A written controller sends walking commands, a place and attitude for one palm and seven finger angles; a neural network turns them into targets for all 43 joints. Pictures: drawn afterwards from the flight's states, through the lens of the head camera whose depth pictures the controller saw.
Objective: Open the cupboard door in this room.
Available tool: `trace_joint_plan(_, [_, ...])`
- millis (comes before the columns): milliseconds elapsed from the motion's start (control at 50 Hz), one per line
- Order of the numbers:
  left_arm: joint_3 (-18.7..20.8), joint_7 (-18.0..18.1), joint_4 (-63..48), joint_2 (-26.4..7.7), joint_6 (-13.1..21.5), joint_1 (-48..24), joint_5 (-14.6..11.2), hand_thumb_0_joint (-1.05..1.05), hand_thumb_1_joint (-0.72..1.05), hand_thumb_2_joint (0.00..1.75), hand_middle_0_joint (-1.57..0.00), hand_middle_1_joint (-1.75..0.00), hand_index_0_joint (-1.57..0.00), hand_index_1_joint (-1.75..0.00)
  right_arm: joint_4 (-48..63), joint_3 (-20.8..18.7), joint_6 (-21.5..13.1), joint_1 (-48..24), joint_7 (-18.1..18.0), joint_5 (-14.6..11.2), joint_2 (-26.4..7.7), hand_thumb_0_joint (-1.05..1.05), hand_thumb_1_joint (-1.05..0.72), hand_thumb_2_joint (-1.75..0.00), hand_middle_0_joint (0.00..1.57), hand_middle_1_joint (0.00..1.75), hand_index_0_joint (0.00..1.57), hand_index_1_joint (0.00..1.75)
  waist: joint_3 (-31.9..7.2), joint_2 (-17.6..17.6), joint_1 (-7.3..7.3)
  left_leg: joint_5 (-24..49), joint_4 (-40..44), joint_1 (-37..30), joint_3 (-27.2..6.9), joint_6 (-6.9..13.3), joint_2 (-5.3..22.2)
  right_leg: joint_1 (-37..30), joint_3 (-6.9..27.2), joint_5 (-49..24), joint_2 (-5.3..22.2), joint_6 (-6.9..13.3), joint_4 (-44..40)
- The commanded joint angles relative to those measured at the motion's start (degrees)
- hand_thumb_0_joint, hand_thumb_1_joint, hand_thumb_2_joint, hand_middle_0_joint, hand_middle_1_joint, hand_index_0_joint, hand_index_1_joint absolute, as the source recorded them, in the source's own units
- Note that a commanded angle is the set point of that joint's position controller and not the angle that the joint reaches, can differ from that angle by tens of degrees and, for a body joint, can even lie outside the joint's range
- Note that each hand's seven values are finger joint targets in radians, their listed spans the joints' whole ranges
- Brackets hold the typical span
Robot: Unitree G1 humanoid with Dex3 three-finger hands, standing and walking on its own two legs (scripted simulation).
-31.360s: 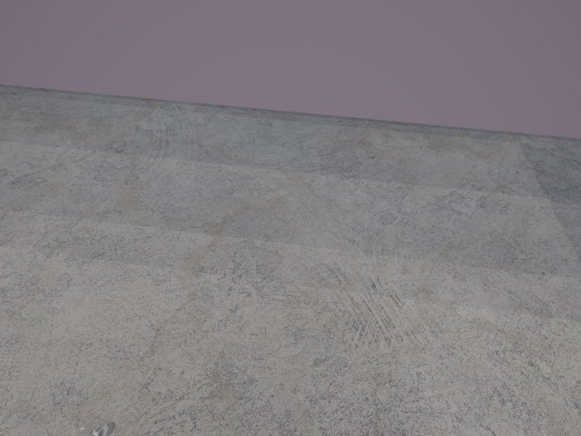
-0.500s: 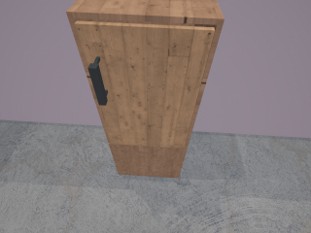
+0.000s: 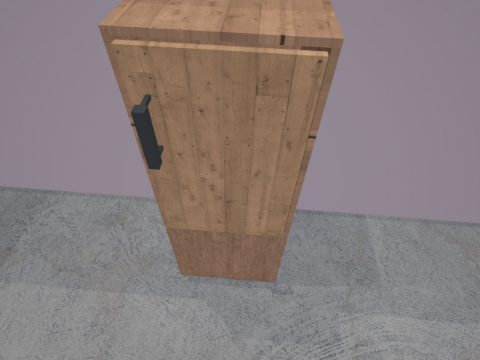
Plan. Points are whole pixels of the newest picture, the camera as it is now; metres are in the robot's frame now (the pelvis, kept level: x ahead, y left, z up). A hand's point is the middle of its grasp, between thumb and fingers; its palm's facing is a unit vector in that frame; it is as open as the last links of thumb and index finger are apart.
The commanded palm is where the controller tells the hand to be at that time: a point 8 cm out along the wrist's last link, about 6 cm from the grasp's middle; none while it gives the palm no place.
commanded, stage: come to a stop and stand still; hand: left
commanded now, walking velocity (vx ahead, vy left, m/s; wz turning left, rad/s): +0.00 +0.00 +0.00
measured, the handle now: (151, 133) +0.52 +0.22 +0.08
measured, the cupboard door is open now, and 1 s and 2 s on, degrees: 0 0 0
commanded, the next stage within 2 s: look again from close up in 0.02 s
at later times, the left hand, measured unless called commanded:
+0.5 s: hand out of the picture +0.00 +0.22 -0.18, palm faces -0.02 -0.98 -0.19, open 7.4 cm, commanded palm none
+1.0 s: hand (90, 332) +0.16 +0.24 -0.01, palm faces -0.01 -1.00 -0.06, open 8.1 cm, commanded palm +0.10 +0.31 -0.04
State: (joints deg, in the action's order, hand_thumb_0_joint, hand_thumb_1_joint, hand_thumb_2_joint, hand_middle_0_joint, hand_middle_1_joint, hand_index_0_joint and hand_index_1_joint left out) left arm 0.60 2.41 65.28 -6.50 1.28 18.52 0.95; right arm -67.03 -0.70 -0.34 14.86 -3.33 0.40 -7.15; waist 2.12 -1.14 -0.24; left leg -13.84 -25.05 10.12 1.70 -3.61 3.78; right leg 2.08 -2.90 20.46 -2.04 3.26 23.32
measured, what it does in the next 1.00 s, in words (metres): lowers itself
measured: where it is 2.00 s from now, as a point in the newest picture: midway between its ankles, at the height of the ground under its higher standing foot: outside the picture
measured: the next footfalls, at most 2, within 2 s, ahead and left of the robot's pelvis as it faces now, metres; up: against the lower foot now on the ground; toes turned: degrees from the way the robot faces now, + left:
none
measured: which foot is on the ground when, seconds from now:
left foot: down 0.00-1.00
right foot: down 0.00-1.00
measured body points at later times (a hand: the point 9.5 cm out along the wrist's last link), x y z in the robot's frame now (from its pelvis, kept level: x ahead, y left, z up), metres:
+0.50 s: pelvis -0.03 +0.05 -0.01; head -0.03 +0.06 +0.44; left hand +0.00 +0.27 -0.16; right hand +0.00 -0.18 -0.15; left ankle -0.01 +0.14 -0.74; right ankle -0.09 -0.07 -0.74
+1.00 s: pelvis -0.08 +0.05 -0.06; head -0.05 +0.06 +0.39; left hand +0.15 +0.30 -0.01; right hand +0.11 -0.21 -0.12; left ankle -0.01 +0.14 -0.74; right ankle -0.07 -0.06 -0.74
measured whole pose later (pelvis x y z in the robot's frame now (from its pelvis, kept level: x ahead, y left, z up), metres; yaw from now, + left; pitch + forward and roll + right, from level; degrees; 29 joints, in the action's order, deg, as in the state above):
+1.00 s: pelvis -0.08 +0.05 -0.06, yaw +0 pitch +10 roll -1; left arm 11.2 -16.7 12.7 -13.6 29.7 15.0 -14.3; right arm -35.0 -2.1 -13.8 10.7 -0.4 -1.4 -13.8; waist -8.2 -0.5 1.5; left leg -21.0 -56.1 44.7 3.1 2.4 0.3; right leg 38.9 -3.2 28.3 0.3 1.2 57.7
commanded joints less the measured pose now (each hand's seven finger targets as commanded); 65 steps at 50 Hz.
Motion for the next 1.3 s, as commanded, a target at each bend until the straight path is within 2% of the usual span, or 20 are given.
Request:
trace_joint_plan(0, [0.92,0.41,-0.9,-5.62,0.25,6.12,-0.28,0.0,0.9,0.9,-0.2,-0.3,-0.2,-0.3,1.69,-0.27,-0.62,3.29,0.25,0.19,-4.05,0.0,-0.9,-0.9,0.2,0.3,0.2,0.3,2.08,-0.81,-0.13,16.55,0.47,-3.33,-0.02,3.19,2.62,5.33,4.49,-32.03,8.47,-2.68,-4.04])
trace_joint_plan(80, [0.88,0.33,-1.18,-5.91,0.16,5.43,-0.28,0.0,0.9,0.9,-0.2,-0.3,-0.2,-0.3,1.78,-0.22,-0.56,3.13,0.34,0.23,-4.43,0.0,-0.9,-0.9,0.2,0.3,0.2,0.3,2.71,0.01,-0.12,16.03,1.19,-3.4,-0.33,3.2,2.72,5.95,4.53,-28.75,8.33,-2.42,-4.51])
trace_joint_plan(100, [0.95,2.56,-0.12,-7.99,2.39,10.19,0.7,0.0,0.9,0.9,-0.2,-0.3,-0.2,-0.3,7.0,-0.52,-1.19,-4.81,1.27,-0.29,-7.17,0.0,-0.9,-0.9,0.2,0.3,0.2,0.3,4.57,0.31,-2.51,11.05,-15.46,3.5,3.25,2.47,0.99,10.05,12.56,-59.81,12.56,-7.52,-5.44])
trace_joint_plan(120, [1.59,2.43,-2.4,-11.11,2.72,8.99,0.82,0.0,0.9,0.9,-0.2,-0.3,-0.2,-0.3,10.5,-0.25,-0.4,-3.2,1.73,-0.04,-5.01,0.0,-0.9,-0.9,0.2,0.3,0.2,0.3,6.13,-0.75,0.59,-4.79,-15.26,10.18,3.45,3.04,-2.33,3.63,11.06,-76.8,14.63,-5.68,-0.75])
trace_joint_plan(140, [1.18,2.2,-3.8,-10.09,2.59,7.72,0.9,0.0,0.9,0.9,-0.2,-0.3,-0.2,-0.3,9.73,-0.52,-0.85,2.32,1.54,0.4,-3.64,0.0,-0.9,-0.9,0.2,0.3,0.2,0.3,-1.24,-3.81,2.51,-6.8,-10.34,8.51,3.64,4.86,-2.27,-0.85,8.66,-81.63,14.26,-2.82,5.11])
trace_joint_plan(200, [0.51,1.54,-6.54,-8.45,2.26,4.9,-0.43,0.0,0.9,0.9,-0.2,-0.3,-0.2,-0.3,9.03,-1.13,-1.31,6.33,1.22,0.15,-6.53,0.0,-0.9,-0.9,0.2,0.3,0.2,0.3,-9.51,-7.3,2.75,12.98,-6.44,-0.69,0.68,6.26,-0.02,0.34,5.45,-60.02,9.73,-0.93,9.49])
trace_joint_plan(260, [0.23,1.12,-7.1,-7.22,0.49,5.24,-0.02,0.0,0.9,0.9,-0.2,-0.3,-0.2,-0.3,10.04,-0.56,-0.85,2.55,1.07,0.27,-6.85,0.0,-0.9,-0.9,0.2,0.3,0.2,0.3,1.36,5.12,0.2,17.22,-4.71,1.89,-2.46,6.39,2.84,9.98,6.23,-23.62,6.93,-0.39,3.06])
trace_joint_plan(400, [-0.36,0.33,-7.72,-8.13,-0.43,3.15,0.0,0.0,0.9,0.9,-0.2,-0.3,-0.2,-0.3,10.72,-0.54,-0.66,1.06,1.76,0.5,-8.34,0.0,-0.9,-0.9,0.2,0.3,0.2,0.3,3.42,2.13,0.17,3.84,1.06,3.88,-5.28,6.75,2.13,12.43,6.5,-4.59,5.85,-0.81,-0.13])
trace_joint_plan(560, [-0.31,-0.23,-7.99,-9.18,-0.78,3.52,0.17,0.0,0.9,0.9,-0.2,-0.3,-0.2,-0.3,11.03,-0.73,-1.1,1.27,2.06,0.57,-10.43,0.0,-0.9,-0.9,0.2,0.3,0.2,0.3,1.85,3.5,-0.54,-5.82,7.71,6.12,-8.69,7.65,3.21,10.79,4.29,-2.11,5.61,-1.4,0.99])
trace_joint_plan(640, [-0.37,-0.27,-7.34,-9.4,-0.52,3.66,0.16,0.0,0.9,0.9,-0.2,-0.3,-0.2,-0.3,10.18,-0.61,-1.54,2.0,1.97,0.39,-10.68,0.0,-0.9,-0.9,0.2,0.3,0.2,0.3,-0.21,2.23,-0.42,-0.21,7.05,3.53,-8.18,7.74,3.24,10.33,4.47,-4.6,6.19,-1.6,0.51])
trace_joint_plan(660, [-0.87,1.75,-6.26,-8.78,0.11,4.44,0.95,0.0,0.9,0.9,-0.2,-0.3,-0.2,-0.3,12.94,-0.35,-1.14,-1.47,2.2,-0.15,-11.58,0.0,-0.9,-0.9,0.2,0.3,0.2,0.3,5.42,3.52,-0.64,8.53,-2.6,6.1,-3.97,5.5,3.08,14.27,5.68,-8.68,7.72,-1.81,-1.89])
trace_joint_plan(680, [9.58,1.98,-97.07,-23.54,11.67,-35.53,-10.32,0.0,0.88,0.89,-0.2,-0.32,-0.2,-0.32,32.83,-2.63,-9.79,1.3,0.19,-3.47,-18.37,0.0,-0.9,-0.9,0.2,0.3,0.2,0.3,-24.53,11.42,7.22,13.87,0.17,-13.74,-4.47,4.3,-2.51,14.04,-1.64,-16.66,2.68,-1.32,3.98])
trace_joint_plan(700, [8.97,3.82,-85.4,-21.19,9.63,-9.45,-6.61,0.0,0.85,0.88,-0.2,-0.33,-0.2,-0.33,28.57,0.26,-15.64,-2.56,-1.85,-3.01,-14.11,0.0,-0.9,-0.9,0.2,0.3,0.2,0.3,-27.43,16.78,-0.06,17.2,1.24,-19.2,-7.6,2.84,1.85,16.96,-1.62,-8.25,1.87,-0.99,11.82])
trace_joint_plan(740, [-3.31,4.3,-71.27,-0.59,2.14,6.61,-10.15,0.0,0.81,0.86,-0.21,-0.36,-0.21,-0.36,26.55,-0.48,-17.87,-1.64,-1.22,-4.01,-11.45,0.0,-0.9,-0.9,0.2,0.3,0.2,0.3,-6.81,8.23,2.98,0.64,4.89,-2.73,-8.9,1.75,0.63,25.33,-2.28,1.08,1.75,-2.23,14.86])
trace_joint_plan(800, [6.93,0.86,-64.43,-8.74,11.85,2.85,-10.92,0.0,0.74,0.83,-0.21,-0.4,-0.21,-0.4,31.03,-2.28,-17.6,-3.09,-1.07,-1.77,-15.16,0.0,-0.9,-0.9,0.2,0.3,0.2,0.3,-1.53,-4.22,3.88,-10.55,-6.04,12.68,-7.79,3.75,-2.41,31.67,-3.78,3.4,1.13,-2.22,10.83])
trace_joint_plan(860, [11.1,-9.21,-51.62,-7.71,25.29,7.78,-12.96,0.0,0.67,0.8,-0.22,-0.45,-0.22,-0.45,34.57,-3.62,-16.7,-6.01,0.59,-0.73,-14.66,0.0,-0.9,-0.9,0.2,0.3,0.2,0.3,-5.12,-11.48,-0.44,-10.2,-17.7,24.46,-4.85,3.02,-3.12,41.45,-3.29,10.3,0.76,-1.69,20.37])
trace_joint_plan(920, [13.83,-22.2,-51.29,-11.29,33.89,11.67,-15.84,0.0,0.6,0.77,-0.22,-0.5,-0.22,-0.5,40.23,-4.79,-16.84,-6.99,3.61,-1.63,-15.27,0.0,-0.9,-0.9,0.2,0.3,0.2,0.3,-12.17,0.57,-3.59,-6.62,-24.74,27.89,-3.69,2.96,-3.76,41.72,0.16,8.17,1.46,-0.18,26.5])
trace_joint_plan(1020, [19.37,-24.62,-68.75,-18.07,24.17,2.52,-21.89,0.0,0.48,0.72,-0.23,-0.57,-0.23,-0.57,48.2,-3.83,-14.39,-7.51,1.19,-3.42,-15.19,0.0,-0.9,-0.9,0.2,0.3,0.2,0.3,-16.81,2.0,-2.19,-11.45,-24.55,28.2,-2.9,4.86,-3.87,38.32,4.17,13.02,1.25,-2.06,21.8])
trace_joint_plan(1160, [16.49,-20.16,-79.8,-18.64,29.71,-8.55,-19.52,0.0,0.32,0.65,-0.24,-0.68,-0.24,-0.68,42.98,-2.19,-15.65,-2.82,-1.59,-1.99,-13.96,0.0,-0.9,-0.9,0.2,0.3,0.2,0.3,-15.0,7.94,3.53,-4.91,-28.95,24.88,-4.44,5.89,-2.52,41.67,4.27,4.89,0.37,-2.02,22.52])
trace_joint_plan(1280, [21.03,-27.74,-70.64,-23.57,22.04,-5.93,-22.31,0.0,0.18,0.59,-0.25,-0.76,-0.25,-0.76,42.15,-1.6,-16.49,-3.24,-2.32,-3.29,-15.31,0.0,-0.9,-0.9,0.2,0.3,0.2,0.3,-19.39,6.1,0.98,-0.86,-27.84,24.64,-3.8,6.09,-2.83,33.1,7.43,0.59,1.96,-3.33,18.46])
